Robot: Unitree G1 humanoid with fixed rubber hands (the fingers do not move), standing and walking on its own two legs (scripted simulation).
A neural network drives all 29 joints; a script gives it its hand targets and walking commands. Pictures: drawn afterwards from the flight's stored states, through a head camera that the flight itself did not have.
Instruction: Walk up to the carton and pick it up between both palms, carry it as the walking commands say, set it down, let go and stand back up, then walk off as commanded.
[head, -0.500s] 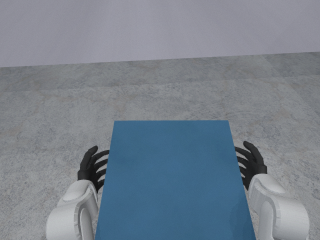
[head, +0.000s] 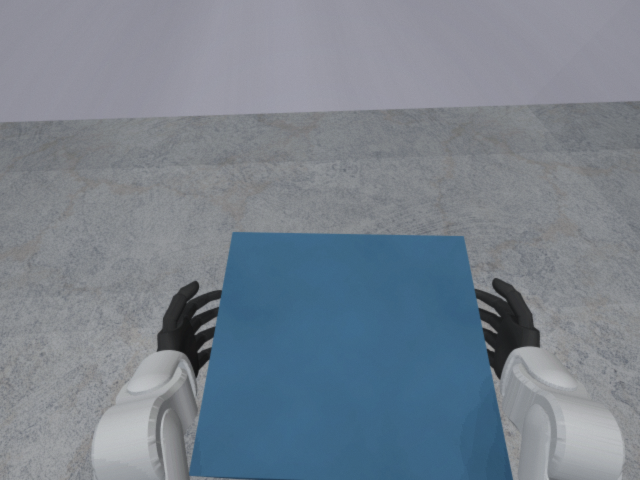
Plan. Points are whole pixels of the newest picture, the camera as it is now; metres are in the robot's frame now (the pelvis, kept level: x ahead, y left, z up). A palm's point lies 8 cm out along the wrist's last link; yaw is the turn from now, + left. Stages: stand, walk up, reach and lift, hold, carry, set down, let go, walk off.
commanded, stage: carry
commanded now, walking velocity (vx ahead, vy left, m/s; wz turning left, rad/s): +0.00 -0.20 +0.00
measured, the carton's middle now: (343, 366) +0.25 +0.00 +0.03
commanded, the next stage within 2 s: none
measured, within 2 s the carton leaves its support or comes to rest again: neither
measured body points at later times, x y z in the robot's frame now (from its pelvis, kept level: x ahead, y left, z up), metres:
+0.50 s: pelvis -0.01 -0.11 +0.00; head -0.02 -0.10 +0.45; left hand +0.23 +0.06 +0.09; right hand +0.22 -0.29 +0.09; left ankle -0.01 +0.03 -0.74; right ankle -0.01 -0.26 -0.70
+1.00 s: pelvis -0.04 -0.24 +0.00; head -0.04 -0.22 +0.45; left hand +0.19 -0.06 +0.07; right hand +0.20 -0.41 +0.08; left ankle -0.05 -0.14 -0.74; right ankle -0.03 -0.34 -0.69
